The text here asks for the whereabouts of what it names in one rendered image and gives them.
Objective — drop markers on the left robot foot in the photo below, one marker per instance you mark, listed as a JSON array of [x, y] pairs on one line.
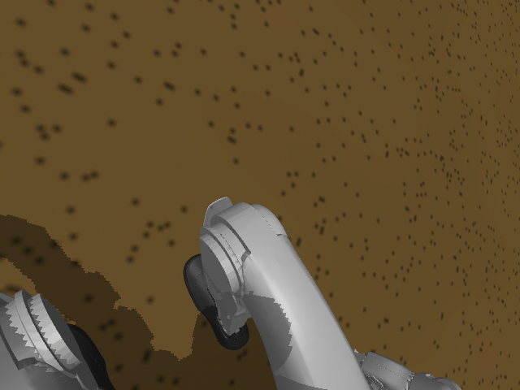
[[92, 357]]

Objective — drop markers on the right robot hand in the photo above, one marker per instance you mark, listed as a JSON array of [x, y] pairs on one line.
[[384, 373]]

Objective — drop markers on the right robot arm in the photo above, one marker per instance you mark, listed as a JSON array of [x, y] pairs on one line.
[[425, 381]]

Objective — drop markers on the right robot foot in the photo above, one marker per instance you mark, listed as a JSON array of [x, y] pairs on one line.
[[205, 303]]

